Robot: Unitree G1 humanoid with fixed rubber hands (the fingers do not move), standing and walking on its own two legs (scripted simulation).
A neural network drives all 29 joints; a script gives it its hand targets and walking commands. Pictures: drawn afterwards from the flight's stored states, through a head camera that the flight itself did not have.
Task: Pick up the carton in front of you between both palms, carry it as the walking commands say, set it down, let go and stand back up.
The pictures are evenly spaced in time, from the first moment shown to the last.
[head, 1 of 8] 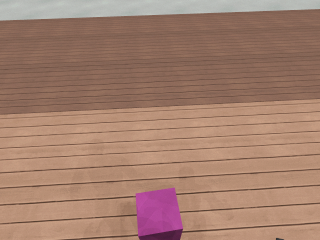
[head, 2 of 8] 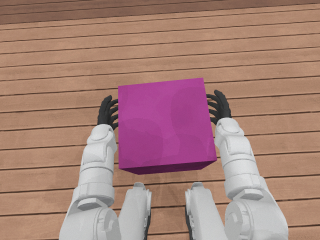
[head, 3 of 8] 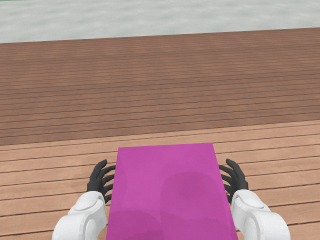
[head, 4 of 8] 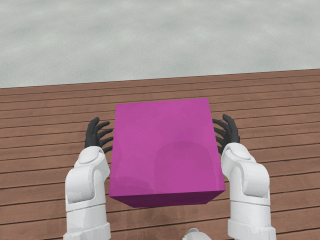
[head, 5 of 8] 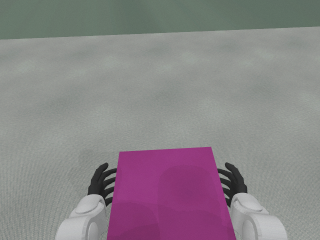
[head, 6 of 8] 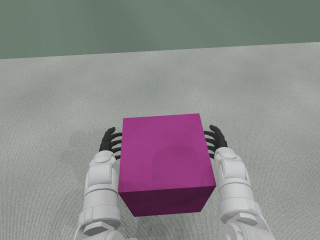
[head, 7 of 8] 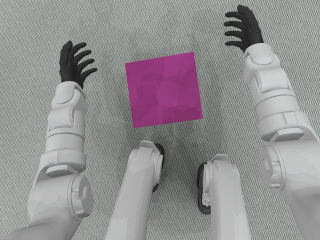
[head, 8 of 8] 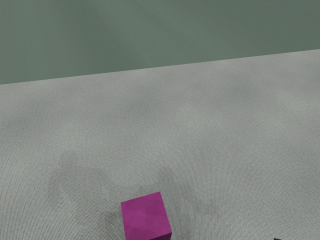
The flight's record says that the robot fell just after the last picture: no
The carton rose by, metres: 0.68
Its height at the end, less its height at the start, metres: -0.22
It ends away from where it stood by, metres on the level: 6.27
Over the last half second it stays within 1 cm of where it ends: yes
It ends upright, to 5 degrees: yes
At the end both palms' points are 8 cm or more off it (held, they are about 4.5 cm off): yes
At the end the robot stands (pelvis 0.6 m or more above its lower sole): yes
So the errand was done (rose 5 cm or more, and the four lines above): yes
